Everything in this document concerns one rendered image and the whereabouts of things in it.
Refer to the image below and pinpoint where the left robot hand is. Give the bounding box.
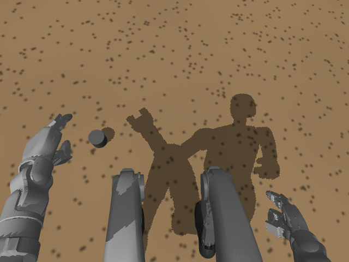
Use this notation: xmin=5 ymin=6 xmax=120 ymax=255
xmin=22 ymin=114 xmax=73 ymax=166

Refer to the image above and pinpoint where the tin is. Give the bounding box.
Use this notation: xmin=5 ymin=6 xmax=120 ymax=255
xmin=88 ymin=130 xmax=107 ymax=148

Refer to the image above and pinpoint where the right robot arm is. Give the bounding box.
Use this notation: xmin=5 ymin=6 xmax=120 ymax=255
xmin=290 ymin=230 xmax=331 ymax=262

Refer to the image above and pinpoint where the left robot arm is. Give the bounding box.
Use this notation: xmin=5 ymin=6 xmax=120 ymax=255
xmin=0 ymin=157 xmax=54 ymax=262

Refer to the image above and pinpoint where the right robot foot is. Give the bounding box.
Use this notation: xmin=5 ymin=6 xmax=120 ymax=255
xmin=195 ymin=201 xmax=215 ymax=259

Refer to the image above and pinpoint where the right robot hand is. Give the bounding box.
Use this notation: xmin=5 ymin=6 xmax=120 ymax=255
xmin=265 ymin=190 xmax=309 ymax=241

